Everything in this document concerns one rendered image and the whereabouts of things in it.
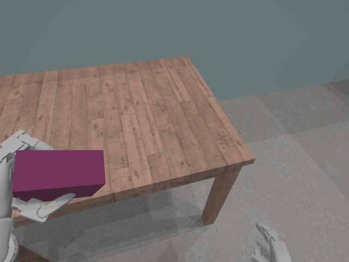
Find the robot left hand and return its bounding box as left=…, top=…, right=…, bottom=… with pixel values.
left=0, top=130, right=76, bottom=224

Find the table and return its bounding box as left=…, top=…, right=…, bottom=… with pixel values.
left=0, top=56, right=256, bottom=262

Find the sponge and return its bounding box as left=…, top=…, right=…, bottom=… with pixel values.
left=12, top=150, right=106, bottom=202

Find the left robot forearm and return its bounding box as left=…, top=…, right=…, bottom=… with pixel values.
left=0, top=218, right=20, bottom=262

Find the robot right hand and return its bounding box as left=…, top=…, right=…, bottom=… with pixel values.
left=251, top=222, right=293, bottom=262

